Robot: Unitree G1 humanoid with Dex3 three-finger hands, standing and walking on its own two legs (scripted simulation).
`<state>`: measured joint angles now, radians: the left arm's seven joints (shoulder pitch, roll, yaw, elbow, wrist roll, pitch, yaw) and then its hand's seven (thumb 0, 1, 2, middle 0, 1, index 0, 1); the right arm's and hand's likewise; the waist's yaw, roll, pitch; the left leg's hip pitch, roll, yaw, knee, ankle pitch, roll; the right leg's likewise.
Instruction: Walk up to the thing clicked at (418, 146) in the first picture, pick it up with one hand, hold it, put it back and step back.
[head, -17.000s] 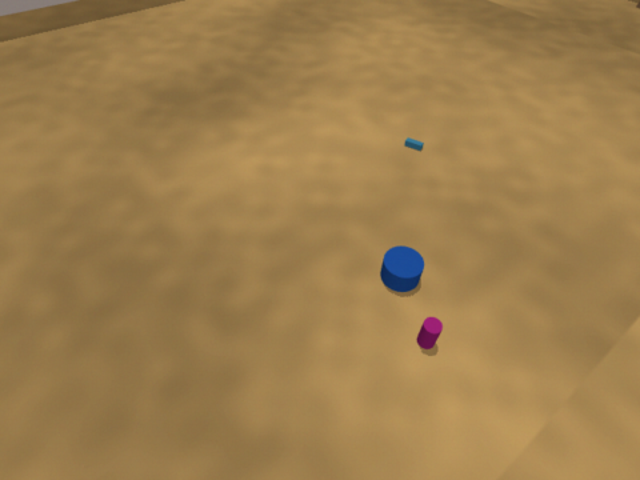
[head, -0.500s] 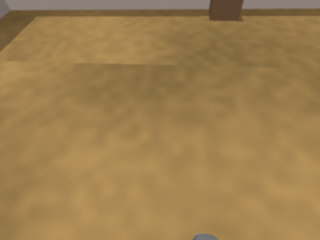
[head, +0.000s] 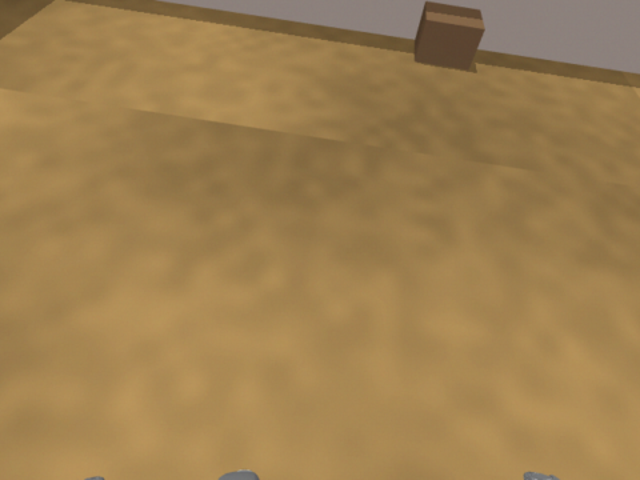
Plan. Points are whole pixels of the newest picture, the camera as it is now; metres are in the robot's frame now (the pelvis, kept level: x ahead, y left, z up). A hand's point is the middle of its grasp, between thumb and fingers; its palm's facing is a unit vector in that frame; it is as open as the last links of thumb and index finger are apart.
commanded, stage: walk up
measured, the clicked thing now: out of the picture -0.50 -0.53 -0.74
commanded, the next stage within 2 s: stand in 1.20 s
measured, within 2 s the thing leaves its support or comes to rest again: neither
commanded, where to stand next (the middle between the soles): +0.07 -0.01 m, yaw +0 degrees
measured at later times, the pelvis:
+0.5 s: pelvis +0.00 -0.02 +0.02, yaw +0 degrees
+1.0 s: pelvis +0.02 -0.02 +0.02, yaw -1 degrees
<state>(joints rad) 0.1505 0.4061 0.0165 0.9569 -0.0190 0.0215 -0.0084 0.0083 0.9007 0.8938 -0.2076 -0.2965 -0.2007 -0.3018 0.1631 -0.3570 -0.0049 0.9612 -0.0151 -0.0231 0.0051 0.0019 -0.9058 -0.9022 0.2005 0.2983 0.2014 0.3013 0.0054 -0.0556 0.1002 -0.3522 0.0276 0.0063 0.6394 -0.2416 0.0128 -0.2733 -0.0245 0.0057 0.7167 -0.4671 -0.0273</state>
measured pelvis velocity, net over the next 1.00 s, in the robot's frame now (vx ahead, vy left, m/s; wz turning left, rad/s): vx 0.02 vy -0.02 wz -0.01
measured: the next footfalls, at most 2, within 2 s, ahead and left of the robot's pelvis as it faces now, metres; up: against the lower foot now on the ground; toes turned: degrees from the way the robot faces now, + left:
none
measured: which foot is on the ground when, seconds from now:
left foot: down 0.00-1.00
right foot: down 0.00-1.00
